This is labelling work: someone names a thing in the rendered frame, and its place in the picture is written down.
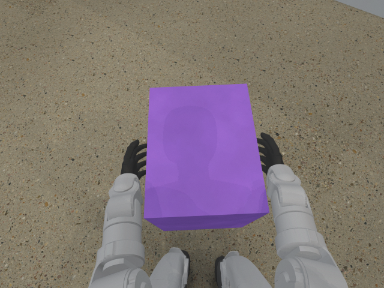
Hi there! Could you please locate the left robot thigh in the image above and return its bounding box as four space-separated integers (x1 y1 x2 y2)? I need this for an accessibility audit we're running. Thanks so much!
149 253 189 288

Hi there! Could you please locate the left robot hand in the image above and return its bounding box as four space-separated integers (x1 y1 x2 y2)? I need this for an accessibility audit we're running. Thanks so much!
121 139 147 180

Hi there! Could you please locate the robot left shin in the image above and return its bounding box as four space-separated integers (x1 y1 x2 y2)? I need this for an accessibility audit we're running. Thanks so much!
169 247 185 288

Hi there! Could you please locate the carton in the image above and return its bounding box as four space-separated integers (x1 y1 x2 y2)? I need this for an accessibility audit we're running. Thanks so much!
144 84 269 231

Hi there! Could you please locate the right robot hand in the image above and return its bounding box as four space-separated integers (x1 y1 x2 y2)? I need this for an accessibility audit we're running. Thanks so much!
257 133 284 175

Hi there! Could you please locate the robot left forearm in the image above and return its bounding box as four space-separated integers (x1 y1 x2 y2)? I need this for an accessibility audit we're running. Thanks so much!
88 173 145 288

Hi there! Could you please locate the robot right upper arm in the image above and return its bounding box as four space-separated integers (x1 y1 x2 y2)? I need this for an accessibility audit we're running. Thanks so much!
274 256 348 288

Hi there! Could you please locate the robot left upper arm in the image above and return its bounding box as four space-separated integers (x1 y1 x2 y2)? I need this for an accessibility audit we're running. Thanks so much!
89 268 152 288

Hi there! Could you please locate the robot right forearm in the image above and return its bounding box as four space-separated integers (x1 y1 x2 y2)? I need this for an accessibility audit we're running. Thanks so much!
266 164 340 271

